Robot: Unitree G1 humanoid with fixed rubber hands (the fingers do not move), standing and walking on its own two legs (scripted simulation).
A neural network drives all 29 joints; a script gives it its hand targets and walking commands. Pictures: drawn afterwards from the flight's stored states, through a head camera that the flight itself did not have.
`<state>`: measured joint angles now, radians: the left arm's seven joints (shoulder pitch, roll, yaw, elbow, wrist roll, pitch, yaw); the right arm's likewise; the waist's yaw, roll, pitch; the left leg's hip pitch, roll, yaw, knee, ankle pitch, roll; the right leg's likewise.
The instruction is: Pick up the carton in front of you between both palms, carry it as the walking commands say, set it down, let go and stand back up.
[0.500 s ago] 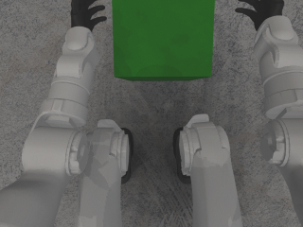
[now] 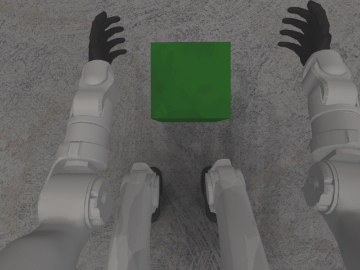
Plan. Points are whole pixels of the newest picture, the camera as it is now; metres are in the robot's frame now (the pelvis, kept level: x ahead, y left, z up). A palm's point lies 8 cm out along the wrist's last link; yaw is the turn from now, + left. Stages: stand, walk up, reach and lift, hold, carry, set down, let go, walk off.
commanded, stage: set down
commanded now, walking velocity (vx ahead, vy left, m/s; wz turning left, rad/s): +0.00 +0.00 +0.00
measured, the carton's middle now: (189, 89) +0.50 -0.04 -0.39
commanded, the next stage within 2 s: let go in 0.32 s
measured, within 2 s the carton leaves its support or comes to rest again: neither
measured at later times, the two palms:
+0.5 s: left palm (56, 44) +0.49 +0.14 +0.03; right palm out of the picture +0.48 -0.26 +0.03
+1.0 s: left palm out of the picture +0.34 +0.21 +0.15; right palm out of the picture +0.33 -0.24 +0.15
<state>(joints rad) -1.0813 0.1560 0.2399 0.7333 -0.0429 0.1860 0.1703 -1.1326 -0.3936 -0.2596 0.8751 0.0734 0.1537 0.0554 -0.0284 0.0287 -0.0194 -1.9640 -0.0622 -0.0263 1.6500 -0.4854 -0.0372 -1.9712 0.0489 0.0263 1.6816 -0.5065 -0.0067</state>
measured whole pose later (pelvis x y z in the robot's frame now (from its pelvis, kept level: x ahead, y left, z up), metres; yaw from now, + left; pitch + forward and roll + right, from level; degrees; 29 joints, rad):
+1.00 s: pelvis +0.10 +0.00 +0.24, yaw -2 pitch +19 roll +0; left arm -0.01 0.16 0.09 0.52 0.03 -0.01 -0.01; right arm -0.04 -0.21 -0.12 0.57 0.01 -0.03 0.07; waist -0.01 0.00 -0.05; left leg -0.67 -0.03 -0.05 0.62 -0.28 0.00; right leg -0.66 0.04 0.05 0.62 -0.29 -0.01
